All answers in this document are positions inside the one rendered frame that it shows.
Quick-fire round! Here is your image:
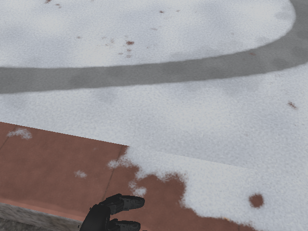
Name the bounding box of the robot left hand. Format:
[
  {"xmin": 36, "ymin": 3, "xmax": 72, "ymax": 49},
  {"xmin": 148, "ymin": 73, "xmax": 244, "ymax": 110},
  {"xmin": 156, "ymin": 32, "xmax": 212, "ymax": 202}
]
[{"xmin": 78, "ymin": 193, "xmax": 147, "ymax": 231}]

